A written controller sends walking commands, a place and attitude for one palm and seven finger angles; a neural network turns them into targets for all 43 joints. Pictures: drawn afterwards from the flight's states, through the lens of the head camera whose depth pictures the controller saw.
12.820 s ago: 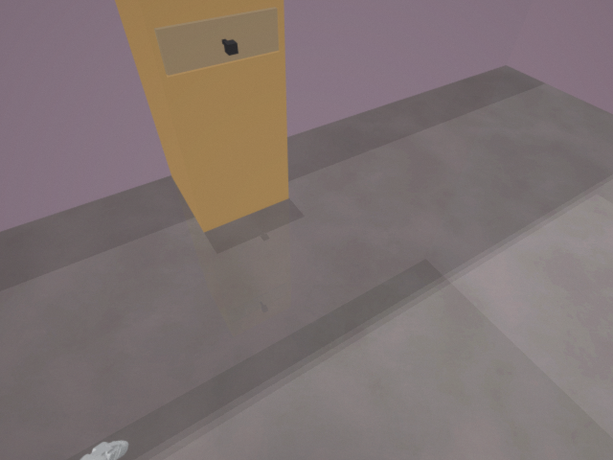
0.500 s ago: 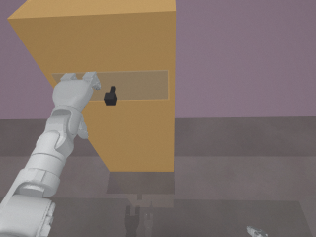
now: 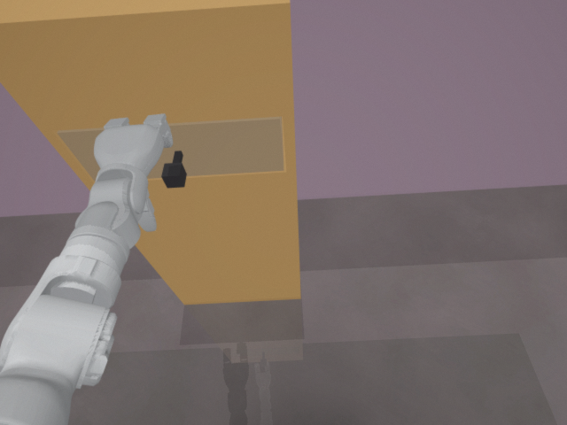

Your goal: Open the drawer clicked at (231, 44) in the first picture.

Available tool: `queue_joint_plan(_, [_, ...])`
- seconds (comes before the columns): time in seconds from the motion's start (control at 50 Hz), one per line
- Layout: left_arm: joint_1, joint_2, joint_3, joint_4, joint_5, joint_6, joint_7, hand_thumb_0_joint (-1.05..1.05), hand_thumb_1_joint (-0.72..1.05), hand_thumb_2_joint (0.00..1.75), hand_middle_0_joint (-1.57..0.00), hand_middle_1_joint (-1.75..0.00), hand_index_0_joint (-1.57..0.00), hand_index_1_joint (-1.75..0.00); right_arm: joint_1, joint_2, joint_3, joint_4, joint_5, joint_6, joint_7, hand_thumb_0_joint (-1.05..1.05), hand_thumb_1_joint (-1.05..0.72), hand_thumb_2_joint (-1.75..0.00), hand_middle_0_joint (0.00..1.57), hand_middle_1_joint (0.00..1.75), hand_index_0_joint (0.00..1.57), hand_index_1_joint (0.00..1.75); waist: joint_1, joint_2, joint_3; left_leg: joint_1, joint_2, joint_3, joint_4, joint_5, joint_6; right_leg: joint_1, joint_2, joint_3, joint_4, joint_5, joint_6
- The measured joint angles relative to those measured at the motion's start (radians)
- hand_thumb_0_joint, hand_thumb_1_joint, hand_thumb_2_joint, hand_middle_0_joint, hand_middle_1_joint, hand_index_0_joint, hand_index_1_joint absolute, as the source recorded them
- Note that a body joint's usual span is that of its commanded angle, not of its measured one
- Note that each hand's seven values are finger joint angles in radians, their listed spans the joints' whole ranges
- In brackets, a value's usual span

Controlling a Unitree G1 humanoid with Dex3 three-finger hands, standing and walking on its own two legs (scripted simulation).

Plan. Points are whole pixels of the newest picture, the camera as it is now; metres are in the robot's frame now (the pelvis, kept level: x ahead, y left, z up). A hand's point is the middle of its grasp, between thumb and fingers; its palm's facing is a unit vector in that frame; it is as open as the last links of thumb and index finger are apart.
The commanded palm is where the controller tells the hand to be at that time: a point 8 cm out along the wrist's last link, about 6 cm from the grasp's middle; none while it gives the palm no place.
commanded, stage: move the hooked fingers above the handle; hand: left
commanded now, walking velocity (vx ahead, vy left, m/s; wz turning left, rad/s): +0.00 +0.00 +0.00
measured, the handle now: (176, 168) +0.54 +0.20 +0.01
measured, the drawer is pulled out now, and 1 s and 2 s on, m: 0.00 0.00 0.00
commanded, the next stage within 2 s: none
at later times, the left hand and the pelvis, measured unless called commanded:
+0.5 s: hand (160, 160) +0.49 +0.20 +0.08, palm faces -0.04 +0.00 -1.00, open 13.5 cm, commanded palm +0.47 +0.22 +0.13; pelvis -0.01 +0.00 +0.00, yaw -3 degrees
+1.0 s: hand (179, 143) +0.51 +0.17 +0.10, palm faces +0.12 +0.00 -0.99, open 13.2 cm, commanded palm +0.48 +0.22 +0.13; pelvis -0.01 +0.02 -0.01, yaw -2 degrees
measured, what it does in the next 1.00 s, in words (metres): stands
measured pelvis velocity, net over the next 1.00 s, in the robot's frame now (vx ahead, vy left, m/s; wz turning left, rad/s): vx -0.01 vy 0.02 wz -0.03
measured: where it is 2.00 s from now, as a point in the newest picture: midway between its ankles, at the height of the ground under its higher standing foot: outside the picture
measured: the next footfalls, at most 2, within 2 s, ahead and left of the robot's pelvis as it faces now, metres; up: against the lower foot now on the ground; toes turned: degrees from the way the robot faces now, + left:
none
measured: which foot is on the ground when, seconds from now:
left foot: down 0.00-1.00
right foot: down 0.00-1.00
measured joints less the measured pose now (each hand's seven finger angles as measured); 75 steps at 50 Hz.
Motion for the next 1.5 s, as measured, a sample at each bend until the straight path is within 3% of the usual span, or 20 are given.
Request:
queue_joint_plan(0.1, [-0.017, -0.023, -0.047, 0.0, -0.015, -0.083, -0.058, -0.01, -0.49, 0.3, -0.32, -1.2, -0.32, -1.2, 0.026, -0.003, -0.004, 0.007, -0.002, -0.003, -0.017, 0.0, -0.9, -0.9, 0.2, 0.3, 0.21, 0.3, -0.022, -0.01, 0.007, -0.005, -0.001, -0.013, 0.01, -0.003, 0.0, 0.004, -0.002, -0.013, 0.002, -0.003, -0.001])
queue_joint_plan(0.2, [-0.069, -0.022, 0.02, 0.029, 0.032, -0.174, 0.027, 0.0, -0.49, 0.3, -0.32, -1.2, -0.33, -1.2, 0.023, -0.007, 0.003, 0.0, -0.01, -0.025, -0.026, 0.0, -0.9, -0.9, 0.2, 0.3, 0.21, 0.3, -0.063, -0.027, 0.008, -0.06, 0.004, -0.004, 0.046, -0.013, -0.001, -0.055, 0.002, -0.004, 0.036, -0.008, -0.003])
queue_joint_plan(0.26, [-0.1, 0.003, 0.066, 0.058, 0.055, -0.159, 0.097, 0.0, -0.49, 0.3, -0.36, -1.23, -0.33, -1.2, 0.027, -0.011, 0.004, -0.008, -0.017, -0.031, -0.025, 0.0, -0.9, -0.9, 0.2, 0.3, 0.21, 0.3, -0.08, -0.023, -0.001, -0.096, 0.009, 0.009, 0.062, -0.017, 0.0, -0.096, 0.007, 0.009, 0.051, -0.006, -0.003])
queue_joint_plan(0.34, [-0.116, -0.013, 0.066, 0.096, 0.069, -0.104, 0.15, 0.0, -0.49, 0.3, -0.42, -1.28, -0.35, -1.23, 0.031, -0.018, 0.011, 0.005, -0.014, -0.018, -0.015, 0.0, -0.9, -0.9, 0.2, 0.3, 0.2, 0.3, -0.075, -0.006, -0.014, -0.107, 0.014, 0.024, 0.062, -0.017, 0.002, -0.113, 0.012, 0.025, 0.05, 0.001, 0.001])
queue_joint_plan(0.46, [-0.123, 0.018, 0.089, 0.176, 0.042, 0.022, 0.093, 0.0, -0.49, 0.3, -0.37, -1.24, -0.37, -1.26, 0.009, -0.004, 0.039, -0.003, 0.014, 0.003, -0.032, 0.0, -0.9, -0.9, 0.2, 0.3, 0.21, 0.3, -0.086, -0.002, -0.011, -0.064, 0.02, 0.047, 0.025, -0.001, 0.003, -0.082, 0.02, 0.047, 0.02, 0.021, 0.004])
queue_joint_plan(0.52, [-0.11, 0.065, 0.098, 0.203, 0.033, 0.028, 0.033, 0.0, -0.49, 0.3, -0.35, -1.23, -0.35, -1.24, 0.012, 0.002, 0.044, -0.023, 0.021, -0.003, -0.045, 0.0, -0.9, -0.9, 0.2, 0.3, 0.21, 0.3, -0.085, -0.006, -0.003, -0.051, 0.02, 0.044, 0.013, 0.006, 0.003, -0.067, 0.021, 0.044, 0.007, 0.028, 0.003])
queue_joint_plan(0.58, [-0.087, 0.103, 0.071, 0.188, 0.026, -0.018, -0.028, 0.0, -0.49, 0.3, -0.33, -1.22, -0.34, -1.22, 0.03, 0.001, 0.037, -0.038, 0.02, -0.02, -0.055, 0.0, -0.9, -0.9, 0.2, 0.3, 0.21, 0.3, -0.073, -0.013, 0.007, -0.053, 0.017, 0.029, 0.015, 0.009, 0.003, -0.059, 0.018, 0.029, 0.0, 0.03, 0.002])
queue_joint_plan(0.66, [-0.051, 0.099, -0.006, 0.076, 0.004, -0.14, -0.077, 0.0, -0.49, 0.3, -0.33, -1.21, -0.33, -1.21, 0.064, -0.007, 0.005, -0.029, 0.004, -0.042, -0.056, 0.0, -0.9, -0.9, 0.2, 0.3, 0.21, 0.3, -0.038, -0.024, 0.015, -0.068, 0.008, -0.002, 0.035, 0.005, 0.005, -0.053, 0.007, -0.001, 0.004, 0.022, 0.003])
queue_joint_plan(0.72, [-0.048, 0.056, -0.056, 0.006, -0.008, -0.223, -0.055, -0.01, -0.49, 0.3, -0.32, -1.2, -0.33, -1.2, 0.074, -0.017, -0.014, -0.004, -0.007, -0.05, -0.047, 0.0, -0.9, -0.9, 0.2, 0.3, 0.21, 0.3, -0.022, -0.03, 0.01, -0.084, -0.003, -0.022, 0.06, -0.006, 0.008, -0.057, -0.005, -0.021, 0.02, 0.007, 0.007])
queue_joint_plan(0.78, [-0.077, 0.01, -0.055, 0.006, 0.001, -0.256, 0.02, -0.01, -0.49, 0.3, -0.32, -1.2, -0.33, -1.2, 0.056, -0.024, -0.015, 0.017, -0.014, -0.056, -0.033, 0.0, -0.9, -0.9, 0.2, 0.3, 0.21, 0.3, -0.033, -0.037, 0.001, -0.108, -0.009, -0.028, 0.086, -0.019, 0.012, -0.076, -0.012, -0.027, 0.044, -0.006, 0.01])
queue_joint_plan(0.86, [-0.139, -0.001, 0.018, 0.076, 0.043, -0.188, 0.146, 0.0, -0.49, 0.3, -0.33, -1.21, -0.33, -1.2, 0.019, -0.023, 0.001, 0.013, -0.024, -0.058, -0.013, 0.0, -0.9, -0.9, 0.2, 0.3, 0.21, 0.3, -0.073, -0.036, -0.017, -0.147, -0.006, -0.012, 0.108, -0.03, 0.016, -0.125, -0.01, -0.01, 0.069, -0.012, 0.013])
queue_joint_plan(0.94, [-0.174, -0.032, 0.031, 0.134, 0.079, -0.094, 0.204, 0.0, -0.49, 0.3, -0.45, -1.32, -0.37, -1.26, 0.009, -0.017, 0.017, 0.011, -0.027, -0.035, 0.003, 0.0, -0.9, -0.9, 0.2, 0.3, 0.2, 0.3, -0.07, -0.012, -0.033, -0.158, -0.003, 0.007, 0.108, -0.031, 0.019, -0.144, -0.007, 0.009, 0.07, -0.006, 0.018])
queue_joint_plan(1.04, [-0.214, -0.048, 0.035, 0.216, 0.06, 0.029, 0.146, 0.0, -0.49, 0.3, -0.41, -1.28, -0.4, -1.32, -0.013, 0.008, 0.051, 0.009, 0.0, 0.011, -0.01, 0.0, -0.9, -0.9, 0.2, 0.3, 0.21, 0.3, -0.078, 0.004, -0.034, -0.108, 0.003, 0.037, 0.068, -0.016, 0.021, -0.112, 0.001, 0.039, 0.045, 0.012, 0.022])
queue_joint_plan(1.14, [-0.21, 0.004, 0.052, 0.253, 0.043, 0.055, 0.025, 0.0, -0.49, 0.3, -0.36, -1.24, -0.35, -1.27, -0.009, 0.025, 0.08, -0.031, 0.026, 0.02, -0.049, 0.0, -0.9, -0.9, 0.2, 0.3, 0.21, 0.3, -0.096, -0.002, -0.017, -0.063, 0.01, 0.053, 0.034, 0.002, 0.017, -0.079, 0.011, 0.054, 0.023, 0.03, 0.017])
queue_joint_plan(1.18, [-0.192, 0.047, 0.059, 0.261, 0.044, 0.037, -0.016, 0.0, -0.49, 0.3, -0.35, -1.23, -0.34, -1.25, -0.002, 0.022, 0.084, -0.05, 0.031, 0.01, -0.064, 0.0, -0.9, -0.9, 0.2, 0.3, 0.21, 0.3, -0.103, -0.008, -0.003, -0.062, 0.014, 0.053, 0.035, 0.005, 0.014, -0.079, 0.014, 0.055, 0.023, 0.033, 0.015])
queue_joint_plan(1.24, [-0.143, 0.112, 0.082, 0.234, 0.043, -0.038, -0.06, 0.0, -0.49, 0.3, -0.33, -1.22, -0.33, -1.23, 0.021, 0.009, 0.073, -0.073, 0.028, -0.013, -0.079, 0.0, -0.9, -0.9, 0.2, 0.3, 0.21, 0.3, -0.1, -0.017, 0.017, -0.083, 0.017, 0.046, 0.048, 0.005, 0.012, -0.093, 0.016, 0.047, 0.031, 0.034, 0.011])
queue_joint_plan(1.32, [-0.076, 0.155, 0.065, 0.134, 0.037, -0.166, -0.073, 0.0, -0.49, 0.3, -0.32, -1.21, -0.33, -1.21, 0.075, -0.014, 0.027, -0.065, 0.008, -0.047, -0.081, 0.0, -0.9, -0.9, 0.2, 0.3, 0.21, 0.3, -0.071, -0.026, 0.03, -0.131, 0.014, 0.018, 0.081, -0.001, 0.01, -0.124, 0.011, 0.019, 0.049, 0.024, 0.007])
queue_joint_plan(1.38, [-0.049, 0.135, 0.025, 0.033, 0.026, -0.246, -0.039, -0.01, -0.49, 0.3, -0.32, -1.2, -0.33, -1.2, 0.115, -0.029, -0.01, -0.024, -0.011, -0.06, -0.068, 0.0, -0.9, -0.9, 0.2, 0.3, 0.21, 0.3, -0.041, -0.03, 0.019, -0.162, 0.006, -0.009, 0.106, -0.012, 0.009, -0.139, 0.002, -0.008, 0.064, 0.009, 0.006])
queue_joint_plan(1.42, [-0.061, 0.102, -0.018, 0.001, 0.011, -0.267, 0.001, -0.01, -0.49, 0.3, -0.32, -1.2, -0.33, -1.2, 0.127, -0.037, -0.026, 0.011, -0.019, -0.064, -0.054, 0.0, -0.9, -0.9, 0.2, 0.3, 0.21, 0.3, -0.032, -0.032, 0.006, -0.174, 0.001, -0.027, 0.124, -0.022, 0.008, -0.14, -0.004, -0.025, 0.073, -0.004, 0.007])
queue_joint_plan(1.5, [-0.126, 0.043, -0.019, 0.045, 0.007, -0.231, 0.104, -0.01, -0.49, 0.3, -0.32, -1.2, -0.33, -1.2, 0.093, -0.045, -0.022, 0.054, -0.024, -0.064, -0.025, 0.0, -0.9, -0.9, 0.2, 0.3, 0.21, 0.3, -0.059, -0.041, -0.011, -0.184, -0.002, -0.038, 0.143, -0.038, 0.009, -0.143, -0.007, -0.035, 0.084, -0.019, 0.008])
